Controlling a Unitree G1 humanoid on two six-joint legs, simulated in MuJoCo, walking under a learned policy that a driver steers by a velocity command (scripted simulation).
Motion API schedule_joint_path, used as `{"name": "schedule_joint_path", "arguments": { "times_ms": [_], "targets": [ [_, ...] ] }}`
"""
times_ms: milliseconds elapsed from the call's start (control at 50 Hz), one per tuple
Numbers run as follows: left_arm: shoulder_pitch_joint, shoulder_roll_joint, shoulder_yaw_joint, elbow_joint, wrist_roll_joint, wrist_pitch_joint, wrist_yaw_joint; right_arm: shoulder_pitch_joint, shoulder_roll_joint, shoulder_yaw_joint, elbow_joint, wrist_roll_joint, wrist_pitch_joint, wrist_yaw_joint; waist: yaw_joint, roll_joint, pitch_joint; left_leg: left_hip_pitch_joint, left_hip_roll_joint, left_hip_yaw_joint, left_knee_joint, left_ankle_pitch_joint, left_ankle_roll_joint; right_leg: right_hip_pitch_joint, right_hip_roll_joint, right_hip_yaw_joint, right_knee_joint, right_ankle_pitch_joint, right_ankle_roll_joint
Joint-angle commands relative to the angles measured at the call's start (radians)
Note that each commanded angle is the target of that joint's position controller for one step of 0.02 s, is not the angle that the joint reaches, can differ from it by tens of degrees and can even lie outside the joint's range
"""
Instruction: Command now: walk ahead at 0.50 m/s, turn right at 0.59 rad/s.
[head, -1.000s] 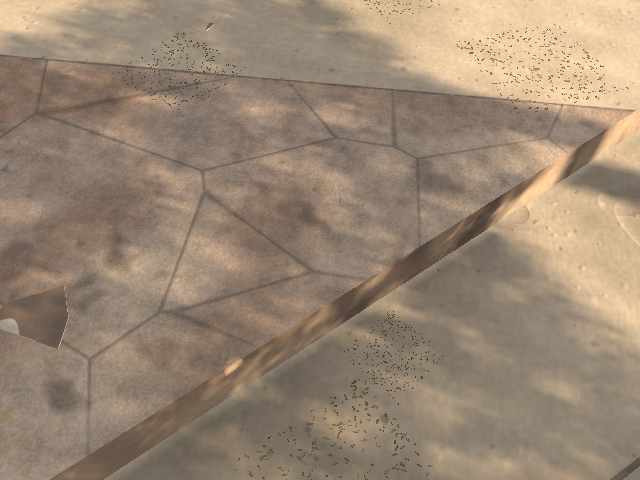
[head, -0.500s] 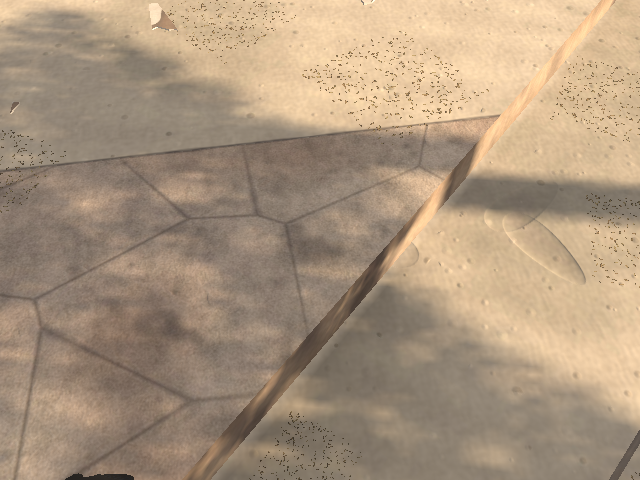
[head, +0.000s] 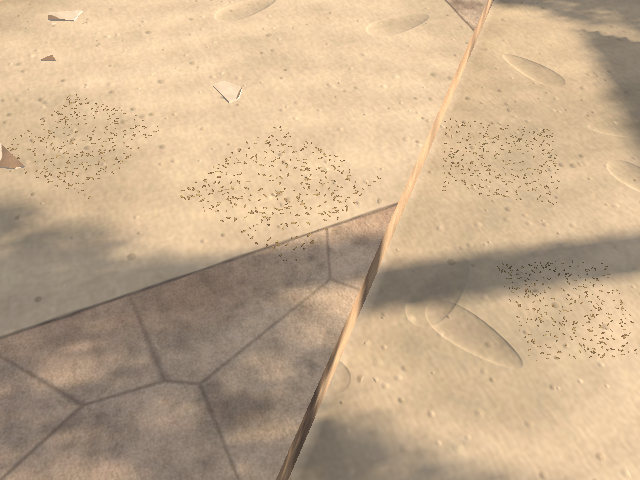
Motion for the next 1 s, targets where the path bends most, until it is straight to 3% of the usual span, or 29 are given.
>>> {"name": "schedule_joint_path", "arguments": {
  "times_ms": [20, 40, 100, 160, 200, 260, 300, 340, 360, 380, 400, 420, 440, 460, 480, 500, 520, 560, 620, 660, 700, 760, 780, 800, 820, 840, 880, 940, 1000],
  "targets": [
    [-0.082, 0.122, 0.034, -0.121, 0.013, -0.009, -0.004, 0.114, -0.106, -0.036, -0.024, 0.000, 0.013, -0.013, -0.075, 0.125, 0.019, 0.335, 0.332, -0.404, -0.277, -0.114, 0.156, -0.424, -0.132, 0.005, 0.155, 0.121, 0.026],
    [-0.075, 0.104, 0.034, -0.125, 0.008, -0.006, -0.011, 0.103, -0.095, -0.031, -0.021, -0.012, 0.013, -0.015, -0.057, 0.145, 0.036, 0.278, 0.306, -0.330, -0.296, -0.045, 0.143, -0.378, -0.149, 0.000, 0.139, 0.155, 0.032],
    [-0.083, 0.053, 0.022, -0.142, 0.003, 0.004, -0.015, 0.113, -0.119, -0.040, 0.007, -0.007, 0.007, -0.018, -0.045, 0.162, 0.052, 0.242, 0.292, -0.182, -0.338, 0.108, 0.156, -0.382, -0.167, -0.037, 0.070, 0.203, 0.052],
    [-0.134, 0.039, 0.015, -0.161, 0.008, 0.006, -0.018, 0.128, -0.155, -0.053, 0.033, -0.010, 0.012, -0.023, -0.053, 0.137, 0.050, 0.286, 0.313, -0.088, -0.329, 0.320, 0.170, -0.423, -0.173, -0.048, -0.042, 0.284, 0.068],
    [-0.169, 0.032, 0.014, -0.167, 0.013, 0.004, -0.027, 0.108, -0.166, -0.055, 0.043, -0.007, 0.025, -0.031, -0.055, 0.133, 0.047, 0.289, 0.292, 0.011, -0.292, 0.487, 0.148, -0.382, -0.166, -0.088, -0.163, 0.372, 0.072],
    [-0.233, 0.013, 0.013, -0.177, 0.009, 0.005, -0.052, 0.110, -0.180, -0.057, 0.059, 0.006, 0.042, -0.038, -0.075, 0.144, 0.041, 0.276, 0.268, 0.109, -0.258, 0.524, 0.108, -0.259, -0.138, -0.158, -0.354, 0.512, 0.049],
    [-0.252, 0.027, 0.023, -0.192, 0.005, 0.011, -0.069, 0.114, -0.202, -0.065, 0.065, 0.022, 0.049, -0.039, -0.073, 0.163, 0.036, 0.314, 0.288, 0.121, -0.230, 0.538, 0.093, -0.216, -0.130, -0.172, -0.420, 0.475, 0.022],
    [-0.221, 0.067, 0.043, -0.195, 0.015, 0.017, -0.077, 0.097, -0.225, -0.077, 0.062, 0.040, 0.055, -0.042, -0.043, 0.171, 0.005, 0.359, 0.305, 0.131, -0.137, 0.671, 0.078, -0.152, -0.097, -0.201, -0.468, 0.380, -0.016],
    [-0.159, 0.088, 0.058, -0.180, 0.019, 0.018, -0.075, 0.086, -0.230, -0.082, 0.058, 0.055, 0.056, -0.047, -0.006, 0.179, -0.027, 0.360, 0.293, 0.146, -0.042, 0.735, 0.064, -0.069, -0.067, -0.221, -0.510, 0.364, -0.040],
    [-0.035, 0.124, 0.080, -0.144, 0.022, 0.017, -0.066, 0.076, -0.211, -0.078, 0.053, 0.061, 0.057, -0.048, 0.061, 0.146, -0.078, 0.317, 0.258, 0.173, 0.129, 0.729, 0.037, 0.093, -0.026, -0.230, -0.598, 0.435, -0.074],
    [0.050, 0.190, 0.105, -0.132, 0.021, 0.022, -0.041, 0.125, -0.175, -0.067, 0.045, 0.037, 0.049, -0.041, 0.096, 0.020, -0.134, 0.128, 0.191, 0.189, 0.396, 0.453, -0.022, 0.326, -0.084, -0.117, -0.635, 0.753, -0.128],
    [0.003, 0.286, 0.103, -0.162, 0.026, 0.023, -0.020, 0.230, -0.044, -0.026, 0.012, -0.042, 0.041, -0.021, -0.028, -0.282, -0.217, -0.243, 0.039, 0.149, 0.793, -0.547, -0.087, 0.604, -0.351, 0.247, -0.504, 1.313, -0.296],
    [0.000, 0.254, 0.086, -0.202, 0.049, 0.007, -0.033, 0.251, -0.131, -0.026, 0.025, -0.007, 0.030, -0.008, 0.037, -0.207, -0.478, -0.281, 0.006, -0.088, 0.961, -0.544, -0.083, 0.641, -0.480, 0.534, -0.646, 1.024, -0.439],
    [-0.042, 0.201, 0.074, -0.199, 0.045, -0.002, -0.042, 0.132, -0.188, -0.043, 0.012, 0.026, 0.036, -0.009, 0.059, -0.072, -0.372, -0.322, 0.048, -0.108, 0.944, -0.415, -0.066, 0.543, -0.415, 0.433, -0.698, 0.822, -0.381],
    [-0.084, 0.171, 0.065, -0.182, 0.021, -0.003, -0.040, 0.077, -0.168, -0.037, -0.009, 0.022, 0.046, -0.021, 0.028, -0.008, -0.243, -0.344, 0.075, -0.092, 0.853, -0.320, -0.062, 0.406, -0.358, 0.341, -0.720, 0.684, -0.319],
    [-0.116, 0.146, 0.056, -0.181, 0.008, 0.002, -0.033, 0.065, -0.157, -0.036, 0.000, 0.010, 0.060, -0.036, -0.001, 0.032, -0.166, -0.313, 0.102, -0.091, 0.784, -0.266, -0.068, 0.281, -0.316, 0.287, -0.743, 0.619, -0.279],
    [-0.151, 0.144, 0.054, -0.182, 0.014, 0.008, -0.029, 0.075, -0.163, -0.039, -0.003, 0.004, 0.074, -0.043, -0.035, 0.007, -0.126, -0.250, 0.111, -0.096, 0.721, -0.235, -0.067, 0.163, -0.288, 0.254, -0.767, 0.595, -0.264],
    [-0.194, 0.124, 0.045, -0.179, 0.040, 0.004, -0.025, 0.127, -0.143, -0.037, 0.028, 0.002, 0.091, -0.041, -0.068, -0.030, -0.128, -0.144, 0.106, -0.061, 0.654, -0.206, -0.071, 0.051, -0.267, 0.172, -0.778, 0.695, -0.257],
    [-0.194, 0.088, 0.031, -0.138, 0.046, -0.006, -0.018, 0.131, -0.080, -0.014, 0.046, -0.001, 0.099, -0.044, -0.065, -0.036, -0.167, -0.048, 0.113, -0.045, 0.455, -0.157, -0.087, 0.026, -0.241, 0.064, -0.758, 0.781, -0.239],
    [-0.194, 0.057, 0.019, -0.111, 0.053, -0.002, -0.015, 0.105, -0.054, -0.001, 0.049, 0.005, 0.105, -0.036, -0.045, -0.065, -0.171, 0.038, 0.124, -0.044, 0.327, -0.094, -0.086, 0.002, -0.233, 0.032, -0.779, 0.633, -0.222],
    [-0.186, 0.055, 0.015, -0.085, 0.062, 0.000, -0.019, 0.075, -0.073, -0.005, 0.043, 0.015, 0.111, -0.027, -0.024, -0.084, -0.135, 0.097, 0.117, -0.041, 0.242, -0.064, -0.075, -0.025, -0.245, 0.044, -0.809, 0.401, -0.213],
    [-0.206, 0.060, 0.012, -0.065, 0.053, 0.007, -0.019, 0.062, -0.094, -0.012, 0.031, 0.004, 0.110, -0.020, -0.040, -0.063, -0.058, 0.160, 0.083, -0.003, 0.056, -0.025, -0.037, -0.041, -0.225, 0.051, -0.791, 0.114, -0.152],
    [-0.175, 0.054, 0.010, -0.051, 0.051, 0.009, -0.014, 0.049, -0.114, -0.015, 0.016, -0.007, 0.109, -0.019, -0.034, -0.034, -0.030, 0.159, 0.103, -0.038, -0.006, 0.049, -0.016, -0.032, -0.205, 0.044, -0.766, 0.079, -0.108],
    [-0.136, 0.057, 0.014, -0.047, 0.057, 0.009, -0.007, 0.025, -0.164, -0.022, -0.009, -0.013, 0.109, -0.022, 0.007, 0.050, -0.004, 0.132, 0.168, -0.130, -0.048, 0.181, 0.017, -0.025, -0.150, 0.005, -0.687, 0.058, -0.059],
    [-0.103, 0.051, 0.018, -0.052, 0.059, 0.011, -0.001, 0.003, -0.206, -0.040, -0.004, 0.003, 0.112, -0.025, 0.045, 0.185, 0.021, 0.063, 0.192, -0.202, -0.092, 0.096, 0.064, -0.005, -0.068, -0.099, -0.638, 0.086, -0.016],
    [-0.151, 0.050, 0.020, -0.060, 0.054, 0.015, 0.008, 0.004, -0.183, -0.043, -0.009, 0.005, 0.110, -0.025, 0.019, 0.236, 0.034, -0.019, 0.211, -0.272, -0.165, -0.017, 0.090, 0.064, -0.041, -0.154, -0.560, 0.165, 0.009],
    [-0.195, 0.033, 0.028, -0.078, 0.042, 0.028, 0.020, 0.006, -0.154, -0.039, -0.015, 0.000, 0.104, -0.027, 0.006, 0.265, 0.033, -0.023, 0.225, -0.340, -0.191, -0.017, 0.098, 0.084, -0.041, -0.153, -0.517, 0.218, 0.002],
    [-0.178, 0.020, 0.039, -0.089, 0.043, 0.033, 0.013, 0.023, -0.150, -0.049, -0.038, 0.012, 0.103, -0.030, -0.005, 0.235, -0.020, 0.039, 0.213, -0.363, -0.130, 0.067, 0.103, 0.088, -0.056, -0.142, -0.526, 0.259, -0.016],
    [-0.165, 0.032, 0.057, -0.090, 0.043, 0.032, 0.002, 0.028, -0.135, -0.052, -0.065, 0.025, 0.115, -0.034, -0.010, 0.100, -0.054, -0.037, 0.131, -0.284, -0.017, 0.026, 0.053, 0.185, -0.120, -0.114, -0.597, 0.323, -0.050]
  ]
}}
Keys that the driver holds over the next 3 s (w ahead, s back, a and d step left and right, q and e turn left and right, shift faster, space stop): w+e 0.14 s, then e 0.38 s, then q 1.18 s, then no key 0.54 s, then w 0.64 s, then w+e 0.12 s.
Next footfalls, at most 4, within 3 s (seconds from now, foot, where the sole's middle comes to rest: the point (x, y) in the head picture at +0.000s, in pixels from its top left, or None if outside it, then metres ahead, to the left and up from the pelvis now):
0.40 right None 0.31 -0.18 -0.77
0.78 left None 0.36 0.05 -0.77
1.32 left None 0.30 0.06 -0.77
1.82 right None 0.32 -0.18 -0.77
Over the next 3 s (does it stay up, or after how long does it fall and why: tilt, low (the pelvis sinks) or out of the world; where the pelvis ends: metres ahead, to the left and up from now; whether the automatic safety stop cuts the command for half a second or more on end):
stays up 0.47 0.02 0.01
